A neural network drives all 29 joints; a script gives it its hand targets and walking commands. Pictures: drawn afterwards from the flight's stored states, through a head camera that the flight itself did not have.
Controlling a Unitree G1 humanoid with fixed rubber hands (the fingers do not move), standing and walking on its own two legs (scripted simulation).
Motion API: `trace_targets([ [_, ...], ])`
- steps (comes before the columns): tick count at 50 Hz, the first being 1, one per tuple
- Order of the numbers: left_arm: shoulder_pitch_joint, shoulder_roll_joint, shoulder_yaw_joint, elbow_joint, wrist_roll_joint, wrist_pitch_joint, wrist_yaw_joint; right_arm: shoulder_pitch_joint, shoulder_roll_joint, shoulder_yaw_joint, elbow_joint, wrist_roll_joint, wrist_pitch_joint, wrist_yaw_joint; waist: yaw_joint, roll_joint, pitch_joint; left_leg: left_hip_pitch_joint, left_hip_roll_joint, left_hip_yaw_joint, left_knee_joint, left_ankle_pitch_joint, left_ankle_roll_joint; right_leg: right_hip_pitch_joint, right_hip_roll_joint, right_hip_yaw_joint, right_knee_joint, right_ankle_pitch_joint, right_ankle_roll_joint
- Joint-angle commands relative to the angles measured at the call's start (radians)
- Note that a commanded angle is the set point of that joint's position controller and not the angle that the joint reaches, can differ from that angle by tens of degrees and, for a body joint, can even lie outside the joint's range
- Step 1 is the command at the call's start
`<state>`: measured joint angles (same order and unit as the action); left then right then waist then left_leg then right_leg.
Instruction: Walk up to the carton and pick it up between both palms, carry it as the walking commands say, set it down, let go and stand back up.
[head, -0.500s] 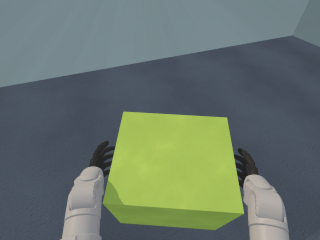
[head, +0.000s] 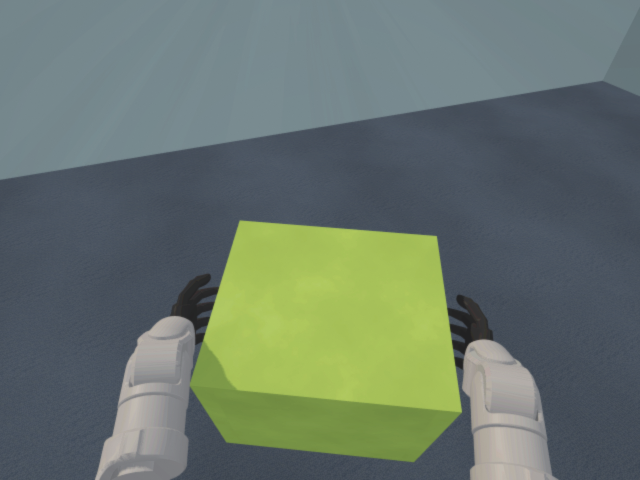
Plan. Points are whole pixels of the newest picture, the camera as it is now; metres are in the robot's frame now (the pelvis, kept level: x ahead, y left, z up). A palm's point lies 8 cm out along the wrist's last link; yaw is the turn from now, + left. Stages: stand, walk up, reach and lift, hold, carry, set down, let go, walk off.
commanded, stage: set down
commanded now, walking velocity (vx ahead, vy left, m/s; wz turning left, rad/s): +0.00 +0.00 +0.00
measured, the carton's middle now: (327, 342) +0.32 -0.03 -0.04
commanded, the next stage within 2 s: none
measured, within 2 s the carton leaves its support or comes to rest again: neither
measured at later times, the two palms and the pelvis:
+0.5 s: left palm (212, 357) +0.31 +0.14 -0.04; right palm (479, 377) +0.24 -0.23 -0.03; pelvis +0.00 +0.00 -0.01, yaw -2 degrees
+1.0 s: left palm (222, 365) +0.35 +0.14 -0.12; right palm (452, 385) +0.28 -0.23 -0.12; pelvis -0.05 -0.01 -0.07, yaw -2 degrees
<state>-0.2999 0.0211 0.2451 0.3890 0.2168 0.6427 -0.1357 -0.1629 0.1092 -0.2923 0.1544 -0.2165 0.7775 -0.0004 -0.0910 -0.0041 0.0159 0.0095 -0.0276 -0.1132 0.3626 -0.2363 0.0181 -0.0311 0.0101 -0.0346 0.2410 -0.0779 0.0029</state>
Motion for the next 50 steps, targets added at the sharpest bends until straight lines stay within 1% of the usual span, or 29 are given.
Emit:
trace_targets([
  [1, -0.451, -0.953, -0.51, 0.054, -0.196, -0.054, -0.238, -0.579, 0.701, 0.478, -0.006, 0.179, -0.099, 0.255, -0.092, 0.09, -0.142, -0.287, -0.032, -0.01, -0.16, 0.008, 0.016, 0.192, 0.061, 0.057, 0.043, 0.072, -0.021],
  [3, -0.432, -0.964, -0.49, 0.071, -0.184, -0.078, -0.233, -0.565, 0.695, 0.472, 0.009, 0.169, -0.129, 0.272, -0.083, 0.087, -0.169, -0.278, -0.031, -0.014, -0.146, 0.081, 0.001, 0.194, 0.066, 0.054, 0.059, 0.124, -0.027],
  [5, -0.445, -0.977, -0.508, 0.035, -0.196, -0.116, -0.224, -0.575, 0.711, 0.498, -0.006, 0.184, -0.165, 0.287, -0.062, 0.069, -0.25, -0.259, -0.034, -0.021, -0.127, 0.172, -0.006, 0.209, 0.074, 0.052, 0.081, 0.194, -0.025],
  [6, -0.442, -0.984, -0.522, 0.012, -0.209, -0.135, -0.216, -0.593, 0.714, 0.528, -0.027, 0.202, -0.183, 0.296, -0.044, 0.052, -0.291, -0.242, -0.032, -0.027, -0.116, 0.226, -0.008, 0.207, 0.079, 0.049, 0.096, 0.224, -0.022],
  [7, -0.447, -0.987, -0.527, 0.001, -0.211, -0.152, -0.207, -0.609, 0.708, 0.541, -0.035, 0.208, -0.202, 0.303, -0.034, 0.043, -0.339, -0.231, -0.031, -0.033, -0.101, 0.288, -0.011, 0.206, 0.082, 0.051, 0.111, 0.254, -0.019],
  [8, -0.445, -0.985, -0.533, -0.007, -0.216, -0.168, -0.198, -0.621, 0.711, 0.558, -0.042, 0.218, -0.22, 0.308, -0.021, 0.029, -0.368, -0.233, -0.03, -0.036, -0.087, 0.323, -0.011, 0.201, 0.083, 0.052, 0.127, 0.27, -0.016],
  [9, -0.441, -0.983, -0.535, -0.012, -0.22, -0.185, -0.188, -0.64, 0.711, 0.577, -0.052, 0.228, -0.239, 0.313, -0.004, 0.01, -0.392, -0.231, -0.029, -0.039, -0.074, 0.352, -0.01, 0.192, 0.086, 0.051, 0.144, 0.282, -0.013],
  [11, -0.423, -0.976, -0.543, -0.013, -0.225, -0.216, -0.174, -0.669, 0.709, 0.613, -0.076, 0.245, -0.275, 0.317, 0.015, -0.012, -0.449, -0.234, -0.03, -0.042, -0.046, 0.403, -0.006, 0.176, 0.088, 0.055, 0.179, 0.318, -0.006],
  [13, -0.42, -0.974, -0.553, -0.01, -0.225, -0.243, -0.163, -0.682, 0.713, 0.638, -0.077, 0.257, -0.307, 0.317, 0.035, -0.014, -0.492, -0.25, -0.032, -0.039, -0.022, 0.417, -0.002, 0.152, 0.086, 0.062, 0.21, 0.34, -0.003],
  [16, -0.436, -0.969, -0.572, -0.01, -0.228, -0.277, -0.159, -0.655, 0.724, 0.64, -0.038, 0.252, -0.342, 0.313, 0.025, -0.008, -0.531, -0.289, -0.039, -0.032, 0.003, 0.382, 0.007, 0.121, 0.082, 0.07, 0.248, 0.362, -0.002],
  [17, -0.439, -0.964, -0.567, 0.008, -0.223, -0.285, -0.159, -0.641, 0.722, 0.623, -0.005, 0.242, -0.35, 0.31, 0.019, 0.0, -0.513, -0.316, -0.04, -0.028, 0.013, 0.36, 0.009, 0.091, 0.079, 0.073, 0.258, 0.352, -0.003],
  [19, -0.466, -0.95, -0.566, 0.02, -0.214, -0.3, -0.165, -0.606, 0.728, 0.592, 0.048, 0.218, -0.363, 0.304, -0.004, 0.019, -0.513, -0.353, -0.047, -0.019, 0.03, 0.296, 0.012, 0.063, 0.075, 0.078, 0.271, 0.334, -0.008],
  [20, -0.48, -0.942, -0.558, 0.038, -0.206, -0.303, -0.17, -0.588, 0.728, 0.567, 0.077, 0.203, -0.366, 0.3, -0.02, 0.024, -0.485, -0.387, -0.048, -0.017, 0.036, 0.253, 0.016, 0.033, 0.072, 0.079, 0.276, 0.311, -0.01],
  [21, -0.499, -0.931, -0.537, 0.056, -0.196, -0.307, -0.175, -0.588, 0.73, 0.542, 0.112, 0.19, -0.368, 0.297, -0.025, 0.028, -0.453, -0.423, -0.049, -0.013, 0.046, 0.198, 0.02, -0.005, 0.071, 0.079, 0.281, 0.269, -0.014],
  [22, -0.509, -0.92, -0.531, 0.072, -0.188, -0.309, -0.183, -0.584, 0.738, 0.525, 0.125, 0.178, -0.37, 0.293, -0.038, 0.035, -0.441, -0.457, -0.052, -0.006, 0.057, 0.162, 0.023, -0.017, 0.069, 0.08, 0.285, 0.253, -0.015],
  [24, -0.533, -0.903, -0.492, 0.116, -0.166, -0.308, -0.197, -0.593, 0.745, 0.486, 0.162, 0.156, -0.37, 0.285, -0.049, 0.044, -0.415, -0.518, -0.057, 0.001, 0.082, 0.087, 0.03, -0.053, 0.063, 0.085, 0.292, 0.2, -0.018],
  [27, -0.562, -0.894, -0.443, 0.158, -0.139, -0.308, -0.217, -0.628, 0.764, 0.463, 0.192, 0.141, -0.369, 0.281, -0.046, 0.052, -0.447, -0.573, -0.063, 0.01, 0.11, 0.034, 0.033, -0.064, 0.054, 0.094, 0.306, 0.166, -0.017],
  [30, -0.593, -0.884, -0.398, 0.192, -0.121, -0.317, -0.233, -0.69, 0.779, 0.463, 0.198, 0.138, -0.378, 0.28, -0.025, 0.039, -0.496, -0.638, -0.071, 0.018, 0.15, 0.009, 0.036, -0.074, 0.049, 0.103, 0.332, 0.152, -0.015],
  [35, -0.676, -0.873, -0.33, 0.26, -0.11, -0.352, -0.253, -0.861, 0.806, 0.502, 0.171, 0.162, -0.413, 0.272, 0.025, -0.016, -0.594, -0.778, -0.084, 0.026, 0.232, -0.037, 0.05, -0.099, 0.04, 0.118, 0.404, 0.123, -0.002],
  [37, -0.727, -0.875, -0.317, 0.274, -0.117, -0.367, -0.261, -0.922, 0.818, 0.52, 0.167, 0.172, -0.426, 0.267, 0.035, -0.036, -0.641, -0.833, -0.091, 0.033, 0.271, -0.061, 0.052, -0.114, 0.039, 0.126, 0.435, 0.087, 0.004],
  [39, -0.778, -0.882, -0.322, 0.265, -0.129, -0.377, -0.268, -0.954, 0.826, 0.533, 0.162, 0.174, -0.434, 0.261, 0.031, -0.047, -0.713, -0.864, -0.096, 0.04, 0.312, -0.062, 0.049, -0.123, 0.041, 0.133, 0.469, 0.078, 0.009],
  [40, -0.8, -0.891, -0.335, 0.252, -0.138, -0.379, -0.271, -0.962, 0.829, 0.539, 0.16, 0.174, -0.437, 0.259, 0.027, -0.042, -0.752, -0.872, -0.1, 0.044, 0.33, -0.058, 0.046, -0.128, 0.043, 0.132, 0.485, 0.075, 0.011],
  [42, -0.832, -0.905, -0.359, 0.222, -0.15, -0.379, -0.275, -0.959, 0.831, 0.54, 0.162, 0.17, -0.438, 0.257, 0.015, -0.021, -0.828, -0.882, -0.106, 0.054, 0.367, -0.041, 0.038, -0.152, 0.05, 0.124, 0.523, 0.091, 0.011],
  [43, -0.836, -0.909, -0.369, 0.214, -0.152, -0.377, -0.274, -0.96, 0.828, 0.541, 0.161, 0.169, -0.438, 0.259, 0.014, -0.012, -0.857, -0.883, -0.108, 0.056, 0.38, -0.025, 0.035, -0.179, 0.055, 0.115, 0.542, 0.106, 0.012],
  [46, -0.861, -0.924, -0.4, 0.181, -0.157, -0.369, -0.272, -0.933, 0.825, 0.525, 0.184, 0.158, -0.434, 0.267, -0.008, 0.025, -0.92, -0.908, -0.113, 0.07, 0.421, 0.001, 0.022, -0.246, 0.067, 0.096, 0.586, 0.136, 0.008],
  [47, -0.862, -0.929, -0.408, 0.174, -0.158, -0.366, -0.27, -0.929, 0.826, 0.522, 0.185, 0.157, -0.434, 0.27, -0.011, 0.031, -0.936, -0.915, -0.115, 0.075, 0.436, 0.011, 0.017, -0.273, 0.071, 0.09, 0.6, 0.142, 0.007],
  [48, -0.859, -0.934, -0.409, 0.177, -0.155, -0.363, -0.266, -0.932, 0.82, 0.519, 0.193, 0.158, -0.433, 0.275, -0.008, 0.045, -0.944, -0.926, -0.115, 0.078, 0.443, 0.015, 0.013, -0.296, 0.072, 0.087, 0.61, 0.142, 0.005],
  [49, -0.864, -0.94, -0.413, 0.172, -0.155, -0.362, -0.263, -0.931, 0.814, 0.512, 0.198, 0.156, -0.434, 0.281, -0.014, 0.049, -0.948, -0.942, -0.115, 0.081, 0.45, 0.021, 0.009, -0.324, 0.076, 0.08, 0.621, 0.146, 0.003],
  [50, -0.851, -0.949, -0.41, 0.182, -0.151, -0.358, -0.258, -0.935, 0.807, 0.509, 0.197, 0.158, -0.436, 0.286, -0.009, 0.056, -0.952, -0.946, -0.114, 0.081, 0.459, 0.03, 0.006, -0.353, 0.078, 0.073, 0.632, 0.147, 0.002],
])
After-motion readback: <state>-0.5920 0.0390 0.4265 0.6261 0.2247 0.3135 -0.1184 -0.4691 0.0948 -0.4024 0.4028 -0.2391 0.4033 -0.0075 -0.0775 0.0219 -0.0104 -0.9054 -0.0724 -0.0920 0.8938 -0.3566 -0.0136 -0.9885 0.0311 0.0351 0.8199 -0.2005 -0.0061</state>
